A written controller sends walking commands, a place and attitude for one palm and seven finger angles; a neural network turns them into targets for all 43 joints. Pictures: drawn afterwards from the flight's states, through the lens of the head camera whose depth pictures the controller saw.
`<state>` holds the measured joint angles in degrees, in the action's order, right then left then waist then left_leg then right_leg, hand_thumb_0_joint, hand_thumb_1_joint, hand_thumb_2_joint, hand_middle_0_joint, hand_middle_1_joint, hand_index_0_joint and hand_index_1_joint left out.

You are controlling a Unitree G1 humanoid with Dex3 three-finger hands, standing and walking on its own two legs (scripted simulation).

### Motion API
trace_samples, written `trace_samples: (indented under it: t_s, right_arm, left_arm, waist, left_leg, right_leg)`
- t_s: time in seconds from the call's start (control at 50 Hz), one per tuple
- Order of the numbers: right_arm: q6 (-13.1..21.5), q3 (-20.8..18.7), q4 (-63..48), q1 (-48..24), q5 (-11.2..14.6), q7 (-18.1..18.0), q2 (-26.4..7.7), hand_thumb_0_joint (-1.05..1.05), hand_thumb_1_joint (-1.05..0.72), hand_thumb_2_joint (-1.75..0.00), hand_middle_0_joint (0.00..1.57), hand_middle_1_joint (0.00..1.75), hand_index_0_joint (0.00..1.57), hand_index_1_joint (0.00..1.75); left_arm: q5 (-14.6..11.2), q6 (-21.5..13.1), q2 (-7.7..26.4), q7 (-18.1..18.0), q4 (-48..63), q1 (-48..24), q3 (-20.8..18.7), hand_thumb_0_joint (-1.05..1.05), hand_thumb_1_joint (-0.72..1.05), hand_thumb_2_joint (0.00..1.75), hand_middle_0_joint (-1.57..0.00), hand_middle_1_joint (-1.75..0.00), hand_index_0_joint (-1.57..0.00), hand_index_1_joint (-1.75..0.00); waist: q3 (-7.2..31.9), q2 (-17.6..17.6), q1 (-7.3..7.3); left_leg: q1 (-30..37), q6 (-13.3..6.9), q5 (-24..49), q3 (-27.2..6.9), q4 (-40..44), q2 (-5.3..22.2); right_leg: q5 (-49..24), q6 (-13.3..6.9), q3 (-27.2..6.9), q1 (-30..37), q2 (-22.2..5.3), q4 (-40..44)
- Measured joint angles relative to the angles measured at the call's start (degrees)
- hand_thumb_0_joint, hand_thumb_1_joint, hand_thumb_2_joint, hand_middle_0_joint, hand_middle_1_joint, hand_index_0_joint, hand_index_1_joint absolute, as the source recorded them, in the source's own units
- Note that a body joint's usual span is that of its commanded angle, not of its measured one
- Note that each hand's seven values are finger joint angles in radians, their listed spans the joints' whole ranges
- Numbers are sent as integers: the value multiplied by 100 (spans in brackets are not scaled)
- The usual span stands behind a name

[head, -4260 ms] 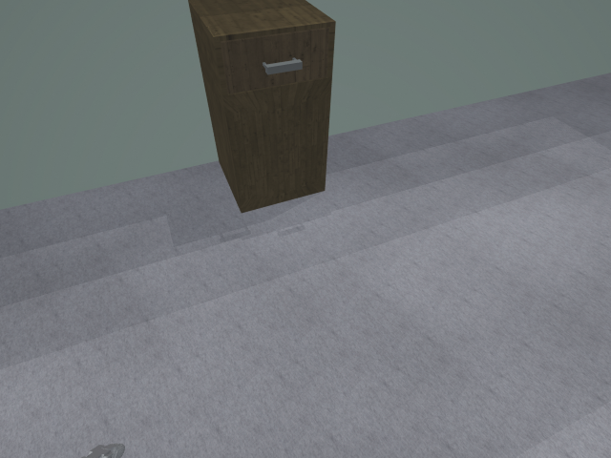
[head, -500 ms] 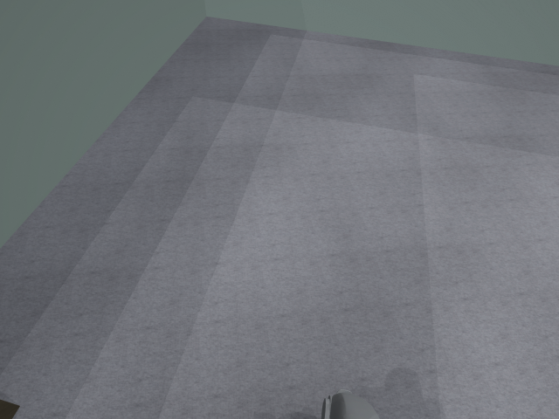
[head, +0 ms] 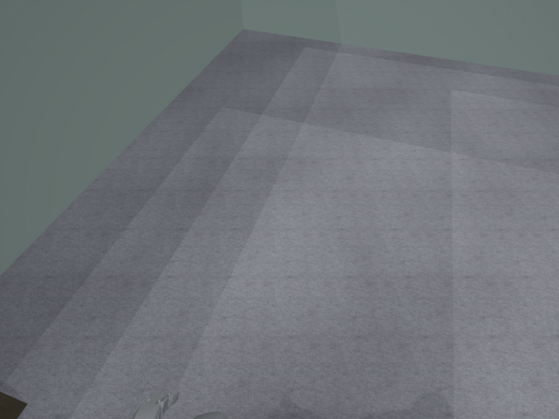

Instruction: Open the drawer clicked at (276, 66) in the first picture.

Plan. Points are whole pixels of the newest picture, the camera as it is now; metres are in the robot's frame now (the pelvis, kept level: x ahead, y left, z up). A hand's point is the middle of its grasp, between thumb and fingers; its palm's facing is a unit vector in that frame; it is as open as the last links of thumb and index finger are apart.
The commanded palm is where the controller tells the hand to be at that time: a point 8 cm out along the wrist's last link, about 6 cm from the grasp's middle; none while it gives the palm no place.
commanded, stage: turn to face it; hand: left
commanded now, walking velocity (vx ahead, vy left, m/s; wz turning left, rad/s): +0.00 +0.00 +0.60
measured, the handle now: out of the picture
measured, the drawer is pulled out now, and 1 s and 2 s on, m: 0.00 0.00 0.00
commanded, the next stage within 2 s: take the last steps up to it in 1.92 s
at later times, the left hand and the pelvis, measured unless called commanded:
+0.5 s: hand out of the picture +0.02 +0.23 -0.15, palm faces +0.32 -0.90 -0.31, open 7.4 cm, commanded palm none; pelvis -0.01 -0.01 -0.01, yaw +16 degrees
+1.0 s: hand out of the picture -0.14 +0.19 -0.19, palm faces +0.61 -0.75 -0.26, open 7.4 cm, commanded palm none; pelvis -0.03 -0.01 -0.01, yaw +36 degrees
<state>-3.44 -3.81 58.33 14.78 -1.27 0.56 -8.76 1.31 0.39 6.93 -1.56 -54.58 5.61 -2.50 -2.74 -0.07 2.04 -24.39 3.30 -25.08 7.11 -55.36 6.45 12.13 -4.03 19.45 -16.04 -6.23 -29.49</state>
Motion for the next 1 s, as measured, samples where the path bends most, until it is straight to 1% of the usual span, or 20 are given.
trace_samples:
  t_s: [0.06,0.1,0.12,0.14,0.18,0.22,0.26,0.32,0.4,0.44,0.48,0.5,0.56,0.62,0.68,0.74,0.82,0.9,0.96,1.0]
  right_arm:
    - [11,-36,-159,-118,-4,28,-78,1,-91,-90,19,30,20,30]
    - [57,-54,-294,-156,-13,41,-156,1,-91,-90,19,30,20,30]
    - [100,-68,-366,-149,-23,46,-214,1,-91,-90,19,30,20,30]
    - [131,-84,-401,-185,-42,35,-225,1,-91,-90,19,30,20,30]
    - [179,-65,-457,-225,-69,14,-215,0,-91,-90,19,30,20,30]
    - [204,-36,-463,-193,-69,-19,-214,0,-91,-90,19,30,20,30]
    - [204,-7,-435,-172,-52,-44,-237,0,-91,-90,20,30,20,30]
    - [211,12,-419,-177,-34,-59,-282,1,-90,-90,20,30,20,30]
    - [206,6,-461,-238,-36,-46,-341,1,-90,-90,20,30,20,30]
    - [168,-7,-485,-289,-39,-30,-390,1,-90,-90,20,30,20,30]
    - [115,-33,-505,-337,-26,-11,-452,1,-90,-90,20,30,20,30]
    - [87,-58,-519,-349,-4,2,-500,1,-90,-90,20,30,20,30]
    - [-37,-152,-497,-429,-1,15,-620,1,-90,-90,20,30,20,30]
    - [-92,-191,-487,-499,-23,77,-671,1,-91,-90,20,30,20,30]
    - [-88,-204,-502,-542,-17,128,-687,1,-91,-90,20,30,20,30]
    - [-129,-190,-480,-576,-15,146,-683,1,-91,-90,19,30,20,30]
    - [-174,-143,-455,-691,-4,152,-658,1,-91,-90,19,30,19,30]
    - [-112,-66,-526,-844,18,155,-592,1,-91,-90,19,30,19,30]
    - [20,-5,-660,-871,15,170,-560,1,-91,-90,19,30,19,30]
    - [141,17,-716,-909,22,151,-479,1,-91,-90,19,30,20,30]
  left_arm:
    - [31,65,178,-4,13,85,-76,-1,92,90,-21,-30,-20,-30]
    - [13,113,308,4,19,186,-126,-1,91,90,-21,-30,-20,-30]
    - [-12,148,363,17,31,260,-152,0,91,90,-21,-30,-20,-30]
    - [-34,206,442,29,23,306,-195,0,91,90,-21,-30,-20,-30]
    - [-22,342,607,67,-10,378,-264,0,91,90,-21,-30,-20,-30]
    - [-4,395,710,114,-46,431,-331,0,91,90,-20,-30,-20,-30]
    - [-7,374,769,147,-37,494,-356,1,91,90,-20,-30,-20,-30]
    - [-39,331,804,146,-1,582,-345,1,91,90,-20,-30,-19,-30]
    - [-90,326,782,98,50,548,-296,1,91,90,-20,-30,-19,-30]
    - [-122,295,726,81,106,488,-252,1,91,90,-20,-30,-19,-30]
    - [-141,216,658,84,197,447,-197,1,91,90,-20,-30,-19,-30]
    - [-128,153,607,82,240,441,-170,1,91,90,-20,-30,-19,-30]
    - [-61,56,404,65,327,456,-47,1,91,90,-20,-30,-20,-30]
    - [-48,49,289,56,366,567,22,1,91,90,-20,-30,-20,-30]
    - [-36,46,236,63,359,637,74,1,91,90,-21,-30,-20,-30]
    - [-26,30,223,57,362,694,88,1,91,90,-21,-30,-20,-30]
    - [4,27,315,68,344,771,70,1,91,90,-21,-30,-20,-30]
    - [30,76,486,83,279,847,-3,1,91,90,-21,-30,-20,-30]
    - [-11,129,657,104,223,952,-88,1,91,90,-21,-30,-20,-30]
    - [-44,253,807,105,146,895,-155,1,91,90,-21,-30,-20,-30]
  waist:
    - [-36,95,-72]
    - [-48,130,-101]
    - [-18,105,-100]
    - [-38,147,-100]
    - [-111,216,-106]
    - [-110,213,-118]
    - [-94,176,-157]
    - [-58,96,-189]
    - [-48,-14,-143]
    - [-53,-95,-106]
    - [-46,-177,-95]
    - [-28,-246,-108]
    - [-49,-367,-120]
    - [-47,-284,-123]
    - [-83,-206,-90]
    - [-132,-132,-111]
    - [-232,-42,-206]
    - [-330,76,-328]
    - [-301,154,-362]
    - [-352,310,-371]
  left_leg:
    - [212,-53,-9,74,624,8]
    - [484,-98,313,95,1323,-20]
    - [557,-211,490,15,1650,-47]
    - [459,-311,518,-19,1574,-107]
    - [401,-411,528,-57,1542,-204]
    - [441,-422,682,-149,1800,-295]
    - [526,-415,889,-238,2128,-384]
    - [631,-428,1117,-379,2496,-498]
    - [650,-370,1253,-612,2638,-606]
    - [590,-310,1264,-753,2572,-640]
    - [472,-224,1224,-899,2391,-682]
    - [368,-176,1163,-983,2215,-691]
    - [-149,-127,-27,-1015,687,-809]
    - [-540,-41,95,-803,-757,-763]
    - [-635,72,410,-691,-1241,-588]
    - [-517,152,447,-615,-1041,-430]
    - [-183,163,262,-444,-230,-321]
    - [287,54,121,-182,866,-333]
    - [791,-142,721,-45,2029,-418]
    - [676,-427,655,-87,1874,-562]
  right_leg:
    - [93,60,199,-126,-152,-231]
    - [220,129,308,-282,-287,-542]
    - [336,193,354,-418,-356,-784]
    - [784,367,188,-616,-386,-1155]
    - [1317,562,-507,-1056,-237,-2141]
    - [1208,674,-1012,-1369,-77,-2946]
    - [965,765,-1327,-1485,16,-3337]
    - [936,870,-1603,-1347,99,-3227]
    - [1260,928,-1756,-893,206,-2411]
    - [1302,911,-1760,-596,282,-1788]
    - [920,886,-1711,-196,354,-891]
    - [845,731,-1624,-12,376,-501]
    - [781,323,-1364,76,298,-528]
    - [636,260,-1168,308,139,-251]
    - [546,260,-931,486,38,-31]
    - [533,258,-682,577,-39,51]
    - [587,292,-394,576,-151,-22]
    - [726,392,-157,455,-307,-305]
    - [984,536,-1,240,-487,-849]
    - [1682,725,-527,-194,-489,-1851]
